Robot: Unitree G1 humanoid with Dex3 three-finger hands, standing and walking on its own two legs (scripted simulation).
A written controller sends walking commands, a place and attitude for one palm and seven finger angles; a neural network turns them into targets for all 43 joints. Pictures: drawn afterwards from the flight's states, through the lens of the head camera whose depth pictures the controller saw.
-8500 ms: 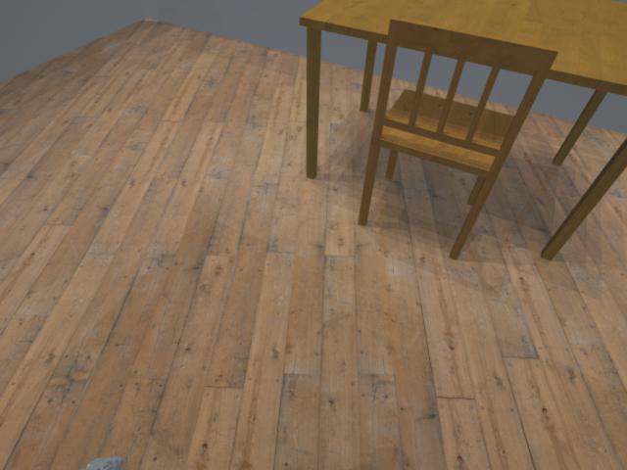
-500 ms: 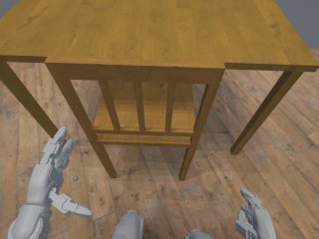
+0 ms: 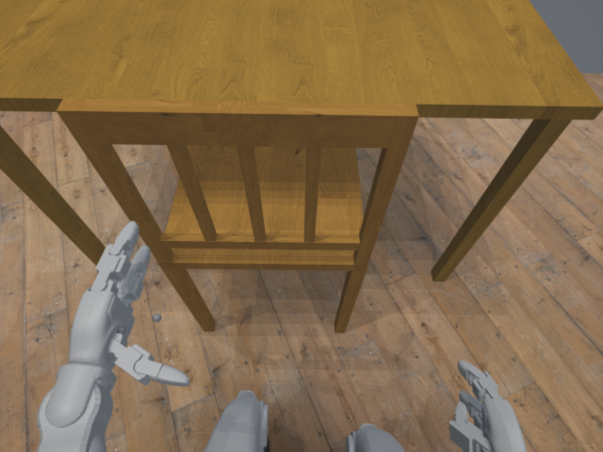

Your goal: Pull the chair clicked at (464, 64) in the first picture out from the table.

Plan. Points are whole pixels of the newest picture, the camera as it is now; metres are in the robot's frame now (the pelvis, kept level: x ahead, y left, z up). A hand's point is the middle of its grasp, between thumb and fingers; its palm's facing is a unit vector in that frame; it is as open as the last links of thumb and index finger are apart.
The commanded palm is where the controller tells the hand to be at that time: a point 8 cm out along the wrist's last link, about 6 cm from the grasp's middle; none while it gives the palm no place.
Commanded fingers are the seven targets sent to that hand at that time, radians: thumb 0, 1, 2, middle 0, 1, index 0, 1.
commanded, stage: aim the fingers beside a spindle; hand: left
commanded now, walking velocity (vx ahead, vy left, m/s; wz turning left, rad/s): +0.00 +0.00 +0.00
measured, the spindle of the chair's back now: (253, 197) +0.49 +0.10 -0.01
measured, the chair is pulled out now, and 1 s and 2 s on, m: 0.00 0.00 0.00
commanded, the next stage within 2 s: push the fingers through the gap in 1.54 s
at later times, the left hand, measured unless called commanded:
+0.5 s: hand (177, 293) +0.31 +0.18 +0.01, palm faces +0.00 -1.00 -0.05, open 16.9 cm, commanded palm +0.30 +0.23 +0.02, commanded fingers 0.00 -0.50 0.30 -0.06 -0.08 -0.06 -0.08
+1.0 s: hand (195, 273) +0.35 +0.17 -0.01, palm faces +0.00 -1.00 -0.03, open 16.9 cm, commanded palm +0.33 +0.22 +0.00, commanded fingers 0.00 -0.50 0.30 -0.06 -0.08 -0.06 -0.08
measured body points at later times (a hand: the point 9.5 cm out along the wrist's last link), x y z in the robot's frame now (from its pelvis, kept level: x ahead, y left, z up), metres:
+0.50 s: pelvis -0.01 +0.00 -0.02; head +0.08 +0.01 +0.42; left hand +0.31 +0.24 +0.02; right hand +0.15 -0.25 -0.11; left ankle +0.08 +0.13 -0.65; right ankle -0.02 -0.12 -0.65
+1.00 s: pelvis -0.01 +0.01 -0.03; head +0.11 +0.02 +0.41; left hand +0.35 +0.22 +0.00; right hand +0.14 -0.24 -0.14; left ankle +0.08 +0.13 -0.65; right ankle -0.02 -0.12 -0.65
